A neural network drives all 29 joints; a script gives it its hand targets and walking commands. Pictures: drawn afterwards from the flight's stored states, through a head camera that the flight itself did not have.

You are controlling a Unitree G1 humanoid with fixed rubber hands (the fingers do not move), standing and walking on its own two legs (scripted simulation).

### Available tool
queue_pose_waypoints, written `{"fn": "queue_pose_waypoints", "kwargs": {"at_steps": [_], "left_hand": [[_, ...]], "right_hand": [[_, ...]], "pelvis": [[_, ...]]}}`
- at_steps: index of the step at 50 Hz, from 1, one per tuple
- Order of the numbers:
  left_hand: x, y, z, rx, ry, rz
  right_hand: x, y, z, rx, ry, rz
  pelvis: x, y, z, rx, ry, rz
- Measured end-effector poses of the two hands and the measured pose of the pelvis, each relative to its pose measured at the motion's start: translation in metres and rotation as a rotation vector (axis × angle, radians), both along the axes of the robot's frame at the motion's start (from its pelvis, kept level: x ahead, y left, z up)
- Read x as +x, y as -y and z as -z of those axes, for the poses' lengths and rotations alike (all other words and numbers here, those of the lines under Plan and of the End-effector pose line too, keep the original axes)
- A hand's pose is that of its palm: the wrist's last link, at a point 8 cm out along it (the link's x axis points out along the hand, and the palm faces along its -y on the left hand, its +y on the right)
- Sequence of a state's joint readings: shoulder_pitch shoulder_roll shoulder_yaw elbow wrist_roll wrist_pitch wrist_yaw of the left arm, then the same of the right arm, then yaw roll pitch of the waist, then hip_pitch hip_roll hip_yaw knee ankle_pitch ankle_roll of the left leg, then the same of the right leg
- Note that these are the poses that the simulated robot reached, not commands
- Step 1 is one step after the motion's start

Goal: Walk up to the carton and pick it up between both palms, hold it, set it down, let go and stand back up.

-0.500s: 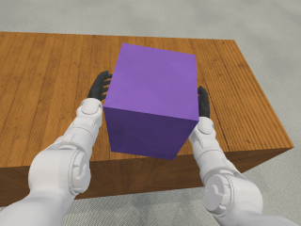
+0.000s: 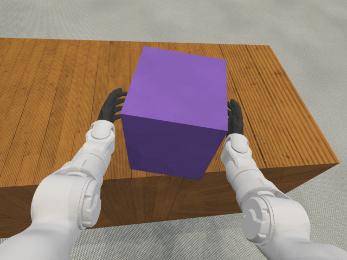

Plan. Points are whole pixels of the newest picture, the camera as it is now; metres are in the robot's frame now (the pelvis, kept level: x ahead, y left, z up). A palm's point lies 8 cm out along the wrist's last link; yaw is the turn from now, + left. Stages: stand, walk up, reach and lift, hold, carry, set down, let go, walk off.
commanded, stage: set down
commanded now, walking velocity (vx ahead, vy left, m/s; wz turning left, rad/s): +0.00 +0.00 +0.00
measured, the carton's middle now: (174, 118) +0.46 -0.03 +0.02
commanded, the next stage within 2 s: none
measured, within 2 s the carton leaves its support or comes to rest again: neither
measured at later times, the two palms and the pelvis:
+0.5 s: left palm (98, 148) +0.39 +0.15 +0.01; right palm (233, 156) +0.35 -0.16 +0.02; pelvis -0.02 +0.00 +0.00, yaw +0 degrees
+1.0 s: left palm (87, 176) +0.32 +0.17 +0.00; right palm (241, 183) +0.28 -0.17 +0.01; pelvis -0.04 +0.01 +0.00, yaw +0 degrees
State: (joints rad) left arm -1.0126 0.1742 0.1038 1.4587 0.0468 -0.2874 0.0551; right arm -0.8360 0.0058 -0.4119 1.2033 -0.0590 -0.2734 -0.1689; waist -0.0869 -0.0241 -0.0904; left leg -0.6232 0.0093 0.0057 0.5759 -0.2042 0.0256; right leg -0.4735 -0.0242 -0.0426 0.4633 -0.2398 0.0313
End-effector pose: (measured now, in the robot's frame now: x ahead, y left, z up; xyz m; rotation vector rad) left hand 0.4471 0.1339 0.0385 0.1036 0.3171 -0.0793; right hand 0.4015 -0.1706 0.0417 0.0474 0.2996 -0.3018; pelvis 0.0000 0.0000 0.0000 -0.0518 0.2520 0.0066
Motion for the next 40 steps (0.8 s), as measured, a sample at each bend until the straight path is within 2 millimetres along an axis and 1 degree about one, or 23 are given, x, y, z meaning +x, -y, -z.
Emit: {"fn": "queue_pose_waypoints", "kwargs": {"at_steps": [8, 14, 26, 40], "left_hand": [[-0.021, -0.007, 0.019, 0.002, -0.033, -0.016], [-0.036, -0.012, 0.028, -0.002, -0.033, -0.022], [-0.062, -0.021, 0.031, -0.02, 0.004, -0.023], [-0.093, -0.03, 0.032, -0.044, 0.037, -0.021]], "right_hand": [[-0.006, -0.003, -0.001, 0.001, 0.028, -0.008], [-0.02, -0.004, 0.006, -0.008, 0.028, -0.012], [-0.058, -0.006, 0.023, -0.022, -0.007, -0.02], [-0.088, -0.01, 0.025, -0.035, -0.006, -0.014]], "pelvis": [[-0.004, -0.001, 0.0, -0.001, 0.007, 0.0], [-0.008, -0.002, 0.0, -0.002, 0.012, 0.0], [-0.022, -0.005, 0.001, -0.007, 0.031, -0.001], [-0.04, -0.01, 0.002, -0.013, 0.056, -0.002]]}}
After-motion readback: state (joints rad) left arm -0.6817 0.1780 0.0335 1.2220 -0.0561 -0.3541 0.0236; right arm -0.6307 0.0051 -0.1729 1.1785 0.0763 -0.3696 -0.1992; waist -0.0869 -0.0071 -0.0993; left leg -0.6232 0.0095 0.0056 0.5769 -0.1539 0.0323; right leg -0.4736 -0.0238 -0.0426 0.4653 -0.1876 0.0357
